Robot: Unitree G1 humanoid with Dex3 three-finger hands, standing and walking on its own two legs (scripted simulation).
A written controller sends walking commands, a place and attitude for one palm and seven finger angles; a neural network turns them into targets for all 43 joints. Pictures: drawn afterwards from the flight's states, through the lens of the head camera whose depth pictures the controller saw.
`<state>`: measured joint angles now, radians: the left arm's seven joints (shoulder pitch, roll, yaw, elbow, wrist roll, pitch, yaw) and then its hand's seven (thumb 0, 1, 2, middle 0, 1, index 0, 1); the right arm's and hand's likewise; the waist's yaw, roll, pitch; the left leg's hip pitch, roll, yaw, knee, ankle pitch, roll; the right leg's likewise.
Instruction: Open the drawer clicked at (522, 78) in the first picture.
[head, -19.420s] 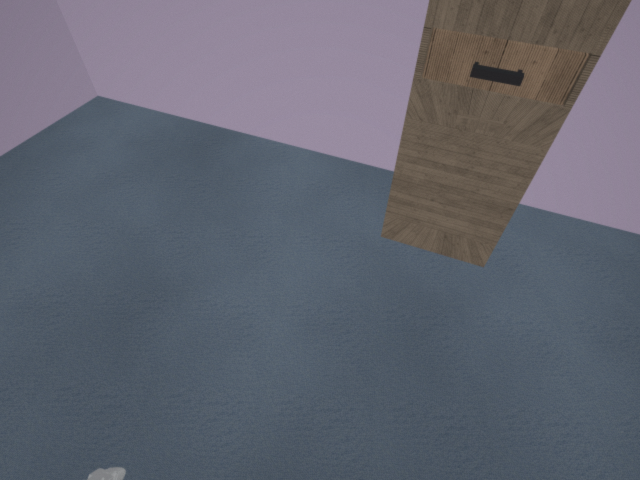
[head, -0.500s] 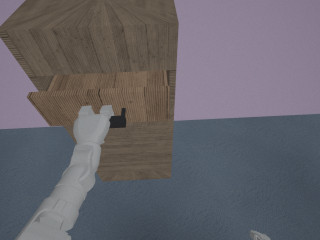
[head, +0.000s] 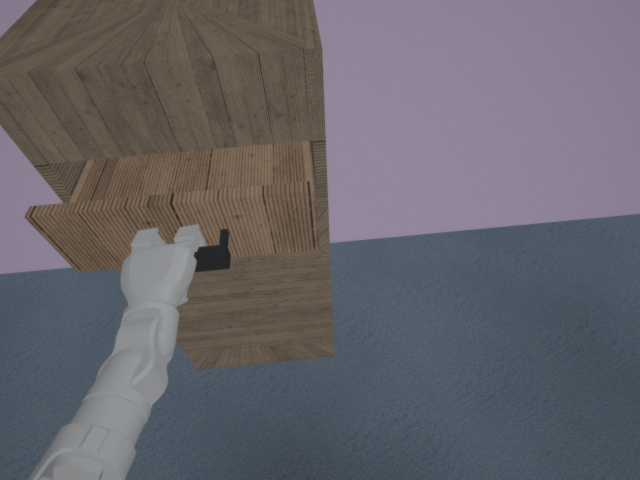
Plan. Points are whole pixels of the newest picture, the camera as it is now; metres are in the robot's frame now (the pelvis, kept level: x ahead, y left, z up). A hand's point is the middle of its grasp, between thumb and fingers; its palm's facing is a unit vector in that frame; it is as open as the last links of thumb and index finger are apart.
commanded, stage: pull the drawer open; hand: left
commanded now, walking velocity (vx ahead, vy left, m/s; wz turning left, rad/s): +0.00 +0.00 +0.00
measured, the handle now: (183, 249) +0.42 +0.20 +0.04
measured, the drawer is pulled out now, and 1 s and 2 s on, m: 0.10 0.24 0.30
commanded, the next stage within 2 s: open the thumb to release the handle in 1.42 s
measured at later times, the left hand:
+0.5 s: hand (172, 321) +0.32 +0.20 +0.02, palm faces -0.02 -0.07 -1.00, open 5.9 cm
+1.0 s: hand (162, 393) +0.23 +0.19 +0.02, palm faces +0.02 -0.15 -0.99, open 6.1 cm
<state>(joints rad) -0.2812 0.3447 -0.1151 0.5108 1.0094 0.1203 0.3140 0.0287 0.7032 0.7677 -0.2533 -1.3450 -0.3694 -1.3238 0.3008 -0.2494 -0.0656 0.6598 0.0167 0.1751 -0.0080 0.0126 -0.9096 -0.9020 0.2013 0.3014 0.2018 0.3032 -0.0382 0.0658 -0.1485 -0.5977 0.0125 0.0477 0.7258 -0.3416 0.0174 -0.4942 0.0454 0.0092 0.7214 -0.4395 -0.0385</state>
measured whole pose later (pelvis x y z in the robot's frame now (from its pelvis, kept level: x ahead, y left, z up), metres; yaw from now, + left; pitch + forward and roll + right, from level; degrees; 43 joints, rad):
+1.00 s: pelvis +0.01 +0.00 +0.00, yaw +0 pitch +9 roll +1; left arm 0.37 0.32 -0.16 -0.12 1.02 0.14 0.35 0.06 0.69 0.75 -0.23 -1.35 -0.38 -1.30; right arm 0.16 -0.25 -0.04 0.58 -0.01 0.12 0.05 0.02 -0.91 -0.90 0.20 0.30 0.20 0.30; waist 0.02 0.06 -0.14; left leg -0.53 0.01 0.06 0.76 -0.38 0.01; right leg -0.44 0.04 0.02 0.77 -0.48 -0.04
